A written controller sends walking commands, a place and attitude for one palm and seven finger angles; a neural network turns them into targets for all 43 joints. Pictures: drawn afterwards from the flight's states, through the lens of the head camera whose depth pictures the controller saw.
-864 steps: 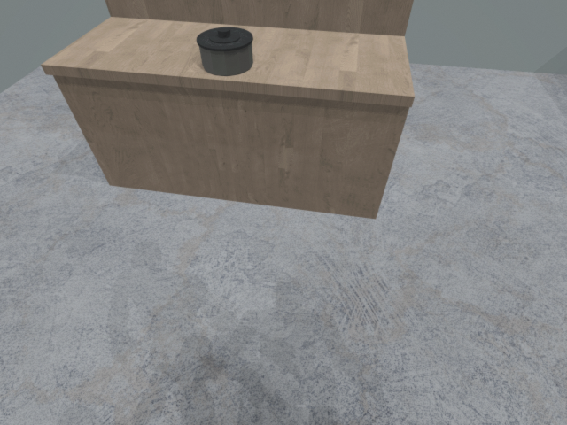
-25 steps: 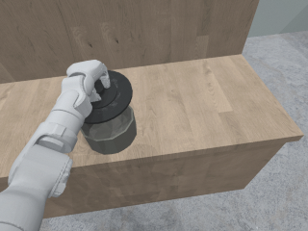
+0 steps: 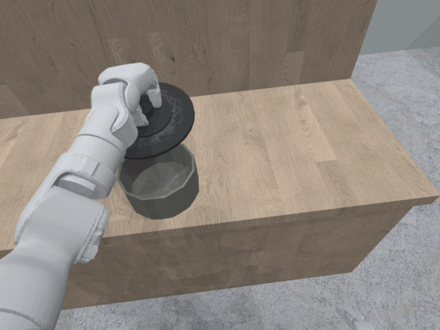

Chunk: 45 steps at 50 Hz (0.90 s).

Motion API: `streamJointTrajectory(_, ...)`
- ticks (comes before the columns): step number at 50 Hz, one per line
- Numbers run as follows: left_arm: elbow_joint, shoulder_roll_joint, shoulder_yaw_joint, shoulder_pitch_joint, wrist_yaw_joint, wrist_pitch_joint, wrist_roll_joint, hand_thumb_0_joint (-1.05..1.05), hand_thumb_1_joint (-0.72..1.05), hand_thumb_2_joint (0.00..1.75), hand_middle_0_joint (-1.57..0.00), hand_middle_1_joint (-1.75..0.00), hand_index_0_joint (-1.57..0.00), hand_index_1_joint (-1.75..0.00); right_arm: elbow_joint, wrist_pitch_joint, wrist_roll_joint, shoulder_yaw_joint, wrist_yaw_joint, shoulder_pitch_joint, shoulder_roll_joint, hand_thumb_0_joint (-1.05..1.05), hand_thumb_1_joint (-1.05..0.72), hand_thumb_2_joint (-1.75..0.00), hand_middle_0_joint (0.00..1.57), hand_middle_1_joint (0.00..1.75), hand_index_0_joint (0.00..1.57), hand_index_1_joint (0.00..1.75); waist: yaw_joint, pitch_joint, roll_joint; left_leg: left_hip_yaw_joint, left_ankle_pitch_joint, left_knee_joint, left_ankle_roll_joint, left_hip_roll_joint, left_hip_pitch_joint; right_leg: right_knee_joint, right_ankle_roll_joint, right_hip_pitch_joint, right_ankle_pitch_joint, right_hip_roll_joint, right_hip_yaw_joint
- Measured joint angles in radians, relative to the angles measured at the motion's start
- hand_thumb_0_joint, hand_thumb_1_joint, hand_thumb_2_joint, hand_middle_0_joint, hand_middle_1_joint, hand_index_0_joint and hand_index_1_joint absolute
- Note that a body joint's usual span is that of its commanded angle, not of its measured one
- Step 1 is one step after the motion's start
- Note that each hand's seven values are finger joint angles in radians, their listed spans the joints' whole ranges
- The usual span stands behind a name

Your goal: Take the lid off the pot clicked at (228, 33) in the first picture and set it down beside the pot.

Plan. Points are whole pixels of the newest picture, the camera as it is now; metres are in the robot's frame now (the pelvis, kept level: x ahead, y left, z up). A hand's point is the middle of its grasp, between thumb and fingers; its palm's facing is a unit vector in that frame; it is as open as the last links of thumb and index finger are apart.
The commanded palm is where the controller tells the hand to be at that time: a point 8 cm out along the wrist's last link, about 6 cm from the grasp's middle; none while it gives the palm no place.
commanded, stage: lift the lid straight up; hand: left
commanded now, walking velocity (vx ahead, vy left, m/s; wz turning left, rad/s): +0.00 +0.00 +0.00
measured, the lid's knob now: (141, 109) +0.50 +0.15 +0.15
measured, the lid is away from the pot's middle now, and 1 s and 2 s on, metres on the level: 0.02 0.09 0.21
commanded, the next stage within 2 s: move the lid sideways beside the pot in 0.10 s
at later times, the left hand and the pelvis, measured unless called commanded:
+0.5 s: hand (118, 114) +0.46 +0.18 +0.17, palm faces -0.23 -0.08 -0.97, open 7.3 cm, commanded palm +0.44 +0.20 +0.23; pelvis +0.00 +0.00 +0.00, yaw +0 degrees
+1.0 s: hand (80, 121) +0.44 +0.25 +0.17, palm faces -0.27 -0.06 -0.96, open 7.3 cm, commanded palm +0.44 +0.25 +0.23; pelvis -0.01 +0.01 +0.00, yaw +1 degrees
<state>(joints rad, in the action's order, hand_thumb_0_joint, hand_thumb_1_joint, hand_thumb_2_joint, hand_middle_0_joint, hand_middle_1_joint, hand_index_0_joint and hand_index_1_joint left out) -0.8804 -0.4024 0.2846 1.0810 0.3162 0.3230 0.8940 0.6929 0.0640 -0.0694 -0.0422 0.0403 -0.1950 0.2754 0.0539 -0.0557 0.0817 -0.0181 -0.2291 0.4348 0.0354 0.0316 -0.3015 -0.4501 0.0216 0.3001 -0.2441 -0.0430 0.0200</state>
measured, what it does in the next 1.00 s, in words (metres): stands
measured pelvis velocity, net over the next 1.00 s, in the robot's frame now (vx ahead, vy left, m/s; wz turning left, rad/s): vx -0.01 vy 0.01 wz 0.01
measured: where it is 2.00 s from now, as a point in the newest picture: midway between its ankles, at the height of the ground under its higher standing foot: outside the picture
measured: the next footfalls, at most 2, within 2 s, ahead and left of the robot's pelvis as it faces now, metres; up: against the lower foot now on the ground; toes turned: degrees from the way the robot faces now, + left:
none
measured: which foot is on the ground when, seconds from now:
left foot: down 0.00-1.00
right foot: down 0.00-1.00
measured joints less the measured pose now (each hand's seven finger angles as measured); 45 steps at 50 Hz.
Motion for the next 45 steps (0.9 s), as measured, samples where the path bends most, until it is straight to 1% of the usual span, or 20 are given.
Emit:
streamJointTrajectory(3,-0.006,0.001,-0.006,0.004,0.018,0.006,-0.003,0.00,0.26,0.66,-0.72,-0.95,-0.72,-0.96,0.001,0.007,0.000,-0.004,0.000,0.000,0.001,0.01,-0.90,-0.90,0.20,0.30,0.20,0.30,0.002,0.002,0.000,-0.001,0.001,-0.004,0.001,0.000,0.002,0.002,0.000,0.000,0.001,0.000,-0.001)
streamJointTrajectory(5,0.014,-0.002,-0.003,-0.005,0.026,-0.002,0.001,0.00,0.26,0.66,-0.73,-0.95,-0.72,-0.96,-0.003,0.003,0.002,-0.001,0.002,-0.005,0.001,0.01,-0.90,-0.90,0.20,0.30,0.20,0.30,0.003,0.005,0.001,-0.001,0.002,-0.007,0.001,0.000,0.004,0.004,0.000,-0.003,0.002,0.000,-0.001)
streamJointTrajectory(8,0.025,-0.001,-0.017,-0.018,0.022,-0.018,0.002,0.00,0.26,0.66,-0.73,-0.95,-0.72,-0.96,-0.004,0.001,0.004,0.000,0.005,-0.010,0.003,0.01,-0.90,-0.90,0.20,0.30,0.20,0.30,0.003,0.004,0.002,-0.002,0.002,-0.010,0.001,0.000,0.009,0.009,0.000,-0.007,0.003,0.001,-0.003)
streamJointTrajectory(12,0.013,-0.005,-0.014,-0.015,0.016,-0.015,0.003,0.00,0.26,0.66,-0.73,-0.95,-0.72,-0.96,-0.002,0.003,0.002,0.001,0.004,-0.010,0.004,0.01,-0.90,-0.90,0.20,0.30,0.20,0.30,0.004,0.006,-0.001,-0.004,0.002,-0.011,0.000,-0.002,0.010,0.011,0.000,-0.008,0.004,0.002,-0.004)
streamJointTrajectory(13,0.021,-0.007,-0.024,-0.020,0.017,-0.018,0.004,0.00,0.26,0.66,-0.73,-0.95,-0.72,-0.96,-0.003,0.002,0.003,0.001,0.004,-0.009,0.004,0.01,-0.90,-0.90,0.20,0.30,0.20,0.30,0.004,0.007,-0.002,-0.004,0.002,-0.012,0.000,-0.002,0.011,0.012,0.000,-0.009,0.004,0.003,-0.005)
streamJointTrajectory(15,0.041,-0.019,-0.048,-0.038,0.015,-0.027,0.006,0.00,0.26,0.66,-0.73,-0.95,-0.72,-0.96,-0.007,0.001,0.005,0.001,0.006,-0.008,0.006,0.01,-0.90,-0.90,0.20,0.30,0.20,0.30,0.006,0.008,-0.001,-0.007,0.003,-0.015,0.000,-0.004,0.014,0.015,0.000,-0.011,0.006,0.004,-0.007)
streamJointTrajectory(19,0.051,-0.041,-0.051,-0.055,0.015,-0.018,0.016,0.00,0.26,0.65,-0.73,-0.95,-0.72,-0.97,-0.014,0.008,0.000,0.005,0.003,-0.006,0.009,0.01,-0.90,-0.90,0.20,0.30,0.20,0.30,0.005,0.004,0.000,-0.009,0.002,-0.015,0.000,-0.006,0.017,0.019,0.000,-0.015,0.008,0.006,-0.009)
streamJointTrajectory(23,0.088,-0.068,-0.067,-0.089,0.035,-0.018,0.007,0.00,0.26,0.65,-0.73,-0.95,-0.72,-0.97,-0.024,0.015,-0.004,0.006,0.002,-0.001,0.014,0.01,-0.90,-0.90,0.20,0.30,0.20,0.30,0.002,0.006,0.002,-0.007,0.001,-0.014,0.000,-0.006,0.023,0.023,0.000,-0.024,0.009,0.007,-0.007)
streamJointTrajectory(26,0.104,-0.089,-0.060,-0.103,0.055,-0.023,0.007,0.00,0.26,0.65,-0.73,-0.95,-0.72,-0.97,-0.030,0.020,-0.009,0.005,0.005,0.006,0.016,0.01,-0.90,-0.90,0.20,0.30,0.20,0.30,-0.003,0.011,-0.002,-0.003,0.001,-0.011,0.001,-0.006,0.026,0.024,0.000,-0.031,0.010,0.007,-0.003)
streamJointTrajectory(32,0.091,-0.128,-0.050,-0.100,0.087,-0.059,0.003,0.00,0.26,0.65,-0.73,-0.95,-0.72,-0.97,-0.036,0.020,-0.013,0.001,0.017,0.020,0.016,0.01,-0.90,-0.90,0.20,0.30,0.20,0.30,-0.009,0.021,-0.013,0.009,0.005,-0.004,0.002,-0.004,0.022,0.027,0.000,-0.035,0.014,0.005,0.009)
streamJointTrajectory(34,0.089,-0.141,-0.054,-0.100,0.094,-0.080,0.002,0.00,0.26,0.66,-0.73,-0.95,-0.72,-0.96,-0.039,0.017,-0.012,0.001,0.020,0.021,0.015,0.01,-0.90,-0.90,0.20,0.30,0.20,0.30,-0.010,0.025,-0.017,0.011,0.006,-0.002,0.002,-0.003,0.019,0.029,0.000,-0.035,0.017,0.004,0.011)
streamJointTrajectory(39,0.091,-0.172,-0.066,-0.102,0.094,-0.126,0.004,0.00,0.26,0.66,-0.73,-0.95,-0.72,-0.96,-0.041,0.015,-0.011,0.002,0.022,0.011,0.013,0.01,-0.90,-0.90,0.20,0.30,0.20,0.30,-0.010,0.026,-0.022,0.013,0.009,-0.001,0.005,-0.001,0.013,0.036,0.003,-0.034,0.023,0.002,0.014)
streamJointTrajectory(45,0.052,-0.195,-0.085,-0.089,0.095,-0.148,0.007,0.00,0.26,0.65,-0.73,-0.95,-0.72,-0.97,-0.030,0.031,-0.014,0.000,0.018,-0.002,0.013,0.01,-0.90,-0.90,0.20,0.30,0.20,0.30,-0.005,0.030,-0.022,0.012,0.010,0.002,0.010,0.002,0.005,0.041,0.007,-0.030,0.029,-0.001,0.012)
